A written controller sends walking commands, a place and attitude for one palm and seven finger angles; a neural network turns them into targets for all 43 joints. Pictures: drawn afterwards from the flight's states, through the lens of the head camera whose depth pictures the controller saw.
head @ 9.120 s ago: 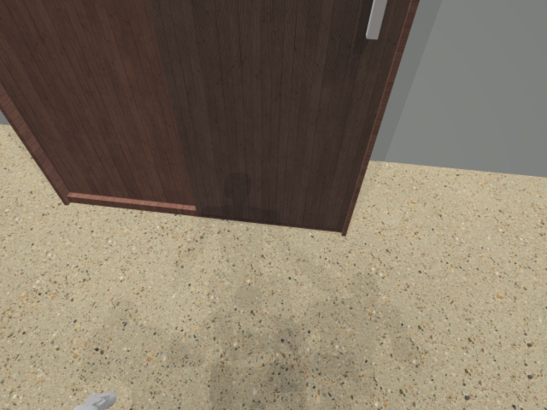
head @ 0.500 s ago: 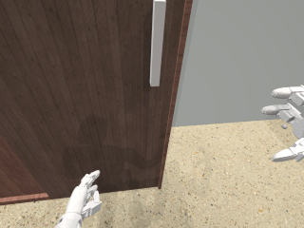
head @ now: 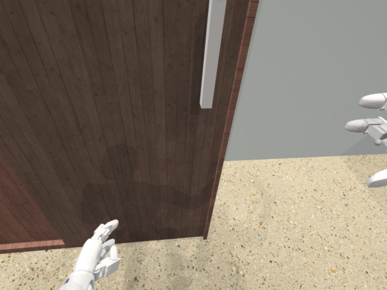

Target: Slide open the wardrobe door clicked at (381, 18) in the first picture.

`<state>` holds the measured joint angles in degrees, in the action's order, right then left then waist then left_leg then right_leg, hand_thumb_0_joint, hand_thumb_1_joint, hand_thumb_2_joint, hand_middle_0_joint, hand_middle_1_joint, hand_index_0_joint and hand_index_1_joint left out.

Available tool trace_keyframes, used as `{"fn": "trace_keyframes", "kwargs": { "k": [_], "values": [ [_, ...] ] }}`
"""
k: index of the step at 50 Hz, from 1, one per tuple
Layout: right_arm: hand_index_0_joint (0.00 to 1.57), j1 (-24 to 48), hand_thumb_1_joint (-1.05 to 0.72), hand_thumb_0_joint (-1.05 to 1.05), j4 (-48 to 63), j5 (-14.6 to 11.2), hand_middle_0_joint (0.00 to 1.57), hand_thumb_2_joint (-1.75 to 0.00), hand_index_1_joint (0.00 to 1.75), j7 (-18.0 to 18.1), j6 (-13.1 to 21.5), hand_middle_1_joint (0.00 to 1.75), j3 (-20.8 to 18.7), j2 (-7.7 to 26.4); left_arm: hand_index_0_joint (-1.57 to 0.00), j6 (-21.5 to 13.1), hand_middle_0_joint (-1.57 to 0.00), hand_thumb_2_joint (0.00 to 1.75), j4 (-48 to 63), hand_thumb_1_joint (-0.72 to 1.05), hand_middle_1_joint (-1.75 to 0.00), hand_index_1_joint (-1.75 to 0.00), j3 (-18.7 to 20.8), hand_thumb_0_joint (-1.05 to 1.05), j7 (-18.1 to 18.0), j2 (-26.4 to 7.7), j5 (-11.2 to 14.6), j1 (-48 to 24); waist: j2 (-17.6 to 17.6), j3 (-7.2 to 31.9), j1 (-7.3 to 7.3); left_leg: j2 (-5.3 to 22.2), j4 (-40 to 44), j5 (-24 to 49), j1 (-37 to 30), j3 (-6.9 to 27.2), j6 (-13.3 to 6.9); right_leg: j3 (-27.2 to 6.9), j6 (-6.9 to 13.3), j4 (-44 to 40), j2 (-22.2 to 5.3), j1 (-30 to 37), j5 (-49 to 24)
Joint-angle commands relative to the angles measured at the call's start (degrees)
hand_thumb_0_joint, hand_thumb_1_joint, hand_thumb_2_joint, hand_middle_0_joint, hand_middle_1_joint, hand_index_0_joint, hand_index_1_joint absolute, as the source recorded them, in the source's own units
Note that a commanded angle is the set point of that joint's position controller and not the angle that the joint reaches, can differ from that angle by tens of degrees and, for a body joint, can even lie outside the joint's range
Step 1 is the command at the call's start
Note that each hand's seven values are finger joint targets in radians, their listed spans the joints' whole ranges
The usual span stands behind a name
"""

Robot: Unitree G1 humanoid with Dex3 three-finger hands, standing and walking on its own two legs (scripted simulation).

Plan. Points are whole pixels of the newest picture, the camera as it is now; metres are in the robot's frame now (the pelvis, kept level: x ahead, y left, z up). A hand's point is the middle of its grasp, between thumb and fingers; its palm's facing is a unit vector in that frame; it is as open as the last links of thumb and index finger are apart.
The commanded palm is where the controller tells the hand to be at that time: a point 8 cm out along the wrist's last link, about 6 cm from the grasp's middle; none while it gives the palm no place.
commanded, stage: raise the hand with hooked fingers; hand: right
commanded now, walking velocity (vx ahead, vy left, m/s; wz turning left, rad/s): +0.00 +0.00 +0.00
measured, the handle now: (209, 55) +0.55 -0.03 +0.26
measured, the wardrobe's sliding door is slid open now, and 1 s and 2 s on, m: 0.00 0.00 0.00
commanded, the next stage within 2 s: move the hooked fingers beside the handle in 0.20 s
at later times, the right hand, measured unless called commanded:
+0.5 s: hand (361, 129) +0.30 -0.26 +0.26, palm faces -0.03 +0.99 -0.11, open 14.0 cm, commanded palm +0.28 -0.29 +0.27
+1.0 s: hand (307, 105) +0.37 -0.20 +0.25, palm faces -0.06 +1.00 -0.06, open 14.0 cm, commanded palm +0.35 -0.24 +0.26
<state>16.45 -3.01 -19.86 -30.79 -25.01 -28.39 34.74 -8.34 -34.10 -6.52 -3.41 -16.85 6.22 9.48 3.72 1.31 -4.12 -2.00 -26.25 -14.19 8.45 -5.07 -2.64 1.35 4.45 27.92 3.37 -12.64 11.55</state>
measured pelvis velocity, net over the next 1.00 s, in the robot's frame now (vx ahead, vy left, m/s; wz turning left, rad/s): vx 0.03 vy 0.01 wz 0.00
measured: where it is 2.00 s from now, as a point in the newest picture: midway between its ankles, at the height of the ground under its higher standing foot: outside the picture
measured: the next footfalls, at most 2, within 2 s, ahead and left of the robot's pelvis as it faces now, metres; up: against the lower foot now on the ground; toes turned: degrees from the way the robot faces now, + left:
none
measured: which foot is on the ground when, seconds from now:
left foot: down 0.00-1.00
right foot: down 0.00-1.00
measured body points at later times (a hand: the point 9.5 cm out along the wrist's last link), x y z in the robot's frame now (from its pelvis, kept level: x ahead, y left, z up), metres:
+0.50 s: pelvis +0.02 +0.00 +0.00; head -0.01 +0.02 +0.45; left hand +0.24 +0.21 -0.06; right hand +0.30 -0.32 +0.26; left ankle +0.01 +0.09 -0.74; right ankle +0.04 -0.07 -0.74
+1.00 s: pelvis +0.03 +0.01 +0.00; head +0.00 +0.03 +0.45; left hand +0.23 +0.23 -0.07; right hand +0.37 -0.25 +0.26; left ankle +0.01 +0.09 -0.74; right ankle +0.04 -0.07 -0.74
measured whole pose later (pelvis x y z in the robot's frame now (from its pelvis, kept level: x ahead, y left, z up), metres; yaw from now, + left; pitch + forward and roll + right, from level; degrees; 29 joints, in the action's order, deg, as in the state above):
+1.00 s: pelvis +0.03 +0.01 +0.00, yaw +0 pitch -2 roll +0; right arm 28.8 -7.8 -16.4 -19.8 -27.2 -18.0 26.2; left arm -4.2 -36.1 -6.2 -3.6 -15.4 6.2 8.4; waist 3.0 2.2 -2.7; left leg -1.9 -24.7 -15.4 7.6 -4.6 -3.2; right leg 1.3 3.8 25.0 3.7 -11.0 12.1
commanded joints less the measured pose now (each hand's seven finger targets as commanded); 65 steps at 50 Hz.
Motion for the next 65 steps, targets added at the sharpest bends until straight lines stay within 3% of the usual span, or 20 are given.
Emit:
{"fn": "trace_keyframes", "kwargs": {
  "k": [1,8,10,12,15,17,19,21,24,26,29,32,34,36,39,43,44,50,52,65],
  "values": [
    [0.3,21.3,0.5,0.0,13.2,-1.4,0.3,-0.3,1.2,1.7,5.0,1.2,-8.4,20.0,-0.2,-3.8,-0.2,0.9,10.1,0.9,-0.3,-0.3,2.5,0.0,-0.8,-5.7,-0.4,-11.2,3.2,11.0,-0.24,2.6,5.5,3.1,2.1,5.9,-0.1,-8.1,-2.2,-4.0,-3.2,7.6,-3.8],
    [0.3,20.6,0.5,0.0,9.5,-0.9,0.3,-0.3,1.2,0.8,2.8,1.2,-5.2,17.2,-0.2,-3.3,-0.2,0.9,9.9,0.9,-0.3,-0.3,2.5,0.0,-1.0,-5.9,0.1,-10.6,3.3,9.8,0.46,2.5,5.3,4.3,4.0,5.6,0.5,-8.2,-2.2,-3.9,-3.1,7.9,-3.8],
    [0.3,19.7,0.5,0.0,10.5,-1.4,0.3,-0.3,1.2,0.3,3.1,1.2,-6.1,17.9,-0.2,-3.1,-0.2,0.9,9.9,0.9,-0.3,-0.3,2.7,0.0,-0.8,-6.0,0.1,-10.7,-0.2,11.1,0.38,2.9,5.1,6.9,2.4,6.8,1.2,-8.0,-1.9,-2.8,-3.2,7.5,-5.8],
    [0.3,21.1,0.5,0.0,12.4,-1.2,0.3,-0.3,1.2,0.1,3.4,1.2,-5.6,18.0,-0.2,-3.0,-0.2,0.9,10.3,0.9,-0.3,-0.3,2.4,0.0,-0.8,-5.7,0.2,-10.9,3.4,12.2,0.32,2.4,4.7,7.3,2.8,5.4,0.6,-8.1,-2.2,-3.4,-3.0,9.2,-6.4],
    [0.3,19.7,0.5,0.0,11.7,-1.8,0.3,-0.3,1.2,0.2,3.8,1.2,-7.5,19.2,-0.2,-2.9,-0.2,0.9,10.1,0.9,-0.3,-0.3,2.5,0.0,-0.7,-5.8,0.0,-10.8,1.2,11.6,0.01,2.5,4.8,8.9,2.2,5.8,0.8,-7.9,-1.9,-3.1,-2.9,8.5,-7.5],
    [0.3,21.5,0.5,0.0,10.3,-1.9,0.3,-0.3,1.2,0.1,3.7,1.2,-4.7,16.0,-0.2,-3.0,-0.2,0.9,9.8,0.9,-0.3,-0.3,2.3,0.0,-0.7,-5.6,0.1,-10.8,1.6,10.8,0.7,2.4,4.6,9.5,3.4,5.4,0.7,-8.1,-2.1,-3.1,-3.0,9.0,-7.7],
    [0.3,20.7,0.5,0.0,9.6,-1.7,0.3,-0.3,1.2,0.5,3.5,1.2,-4.3,16.0,-0.2,-2.8,-0.2,0.9,9.7,0.9,-0.3,-0.3,2.5,0.0,-0.5,-5.6,0.2,-10.7,-0.6,10.7,0.27,2.4,4.7,9.1,3.3,5.4,0.8,-8.1,-2.2,-3.1,-3.2,8.6,-7.8],
    [0.3,25.6,0.5,0.0,11.8,-1.1,0.3,-0.3,1.2,1.2,3.4,1.2,-0.2,12.3,-0.2,-3.0,-0.2,0.9,9.8,0.9,-0.3,-0.3,2.3,0.0,-0.6,-5.2,0.2,-11.2,2.9,10.7,1.13,2.3,4.4,7.8,5.1,4.9,0.2,-8.5,-2.5,-3.7,-3.0,10.3,-6.6],
    [0.3,25.1,0.5,0.0,11.0,-0.6,0.3,-0.3,1.2,2.5,3.4,1.2,-1.3,13.6,-0.2,-2.8,-0.2,0.9,9.4,0.9,-0.3,-0.3,2.5,0.0,-0.7,-5.2,0.0,-11.2,0.8,11.2,0.41,2.4,4.9,8.2,3.9,5.1,0.0,-8.4,-2.3,-3.6,-3.1,10.1,-7.4],
    [0.3,29.6,0.5,0.0,13.2,0.1,0.3,-0.3,1.2,3.5,3.3,1.2,1.8,10.8,-0.2,-2.5,-0.2,0.9,9.3,0.9,-0.3,-0.3,2.2,0.0,-0.7,-4.8,0.1,-11.5,2.3,12.2,1.37,2.3,4.5,8.0,4.4,4.4,-0.1,-8.5,-2.6,-4.2,-2.9,11.1,-7.1],
    [0.3,27.9,0.5,0.0,10.1,0.3,0.3,-0.3,1.2,5.2,2.9,1.2,-0.3,12.2,-0.2,-2.1,-0.2,0.9,8.8,0.9,-0.3,-0.3,2.4,0.0,-0.7,-4.9,-0.3,-11.4,-0.5,12.1,0.25,2.2,5.1,7.5,3.2,4.6,-0.3,-8.6,-2.5,-4.5,-3.0,10.2,-6.9],
    [0.3,31.3,0.5,0.0,10.2,1.1,0.3,-0.3,1.2,6.6,2.2,1.2,1.8,9.8,-0.2,-1.6,-0.2,0.9,8.8,0.9,-0.3,-0.3,2.2,0.0,-0.6,-4.6,-0.2,-11.7,1.5,13.4,0.78,2.2,4.5,9.2,3.1,3.9,-0.4,-8.3,-2.7,-4.9,-2.8,11.4,-8.6],
    [0.3,30.9,0.5,0.0,8.4,1.4,0.3,-0.3,1.2,7.4,1.9,1.2,2.5,9.5,-0.2,-0.9,-0.2,0.9,8.4,0.9,-0.3,-0.3,2.4,0.0,-0.5,-4.7,-0.2,-11.5,-1.0,12.7,0.72,2.2,5.0,9.4,2.5,4.2,-0.2,-7.9,-2.5,-4.8,-3.0,10.5,-8.6],
    [0.3,32.0,0.5,0.0,8.7,1.8,0.3,-0.3,1.2,8.0,1.5,1.2,3.3,8.3,-0.2,-0.7,-0.2,0.9,8.7,0.9,-0.3,-0.3,2.4,0.0,-0.5,-4.6,-0.1,-11.6,0.5,14.3,0.9,2.3,4.6,10.7,2.2,4.1,-0.2,-7.5,-2.5,-4.8,-2.8,11.5,-9.5],
    [0.3,31.5,0.5,0.0,8.5,2.0,0.3,-0.3,1.2,8.9,1.7,1.2,2.4,9.2,-0.2,-0.1,-0.2,0.9,8.6,0.9,-0.3,-0.3,2.6,0.0,-0.4,-4.6,-0.2,-11.5,-1.2,14.6,0.51,2.3,4.8,13.0,0.8,4.4,-0.2,-7.1,-2.4,-4.4,-2.9,11.3,-11.5],
    [0.3,36.8,0.5,0.0,8.2,2.6,0.3,-0.3,1.2,9.9,1.8,1.2,6.4,5.3,-0.2,0.4,-0.2,0.9,8.5,0.9,-0.3,-0.3,2.7,0.0,-0.6,-4.4,0.0,-11.5,0.7,14.2,1.79,2.2,4.7,12.2,2.4,4.0,-0.1,-7.1,-2.5,-4.9,-2.8,12.4,-10.8],
    [0.3,35.1,0.5,0.0,7.8,2.4,0.3,-0.3,1.2,10.4,1.9,1.2,5.5,5.8,-0.2,0.3,-0.2,0.9,8.6,0.9,-0.3,-0.3,2.7,0.0,-0.6,-4.3,-0.2,-11.6,-2.0,14.2,1.14,2.2,4.8,13.2,1.4,4.4,-0.1,-7.0,-2.3,-4.5,-2.8,11.7,-11.5],
    [0.3,38.5,0.5,0.0,6.4,3.2,0.3,-0.3,1.2,12.1,2.1,1.2,5.7,6.1,-0.2,1.3,-0.2,0.9,7.9,0.9,-0.3,-0.3,3.0,0.0,-0.8,-4.6,-0.1,-11.1,-0.7,15.5,1.54,2.6,4.7,15.8,0.0,4.8,0.0,-6.0,-2.1,-4.4,-2.6,11.6,-12.9],
    [0.3,40.6,0.5,0.0,6.8,3.3,0.3,-0.3,1.2,12.6,2.5,1.2,7.5,3.9,-0.2,1.3,-0.2,0.9,7.9,0.9,-0.3,-0.3,3.0,0.0,-0.8,-4.3,-0.1,-10.9,0.0,15.7,1.87,2.5,4.5,16.0,0.6,4.6,0.0,-6.2,-2.2,-4.3,-2.5,12.9,-13.4],
    [0.3,47.9,0.5,0.0,-3.4,4.5,0.3,-0.3,1.2,15.9,3.6,1.2,9.4,2.4,-0.2,2.9,-0.2,0.9,6.1,0.9,-0.3,-0.3,3.6,0.0,-1.1,-4.6,-0.3,-8.8,-4.8,15.3,3.0,2.9,5.1,17.8,-0.5,6.0,0.9,-4.8,-1.1,-4.1,-2.2,9.9,-11.6]
  ]
}}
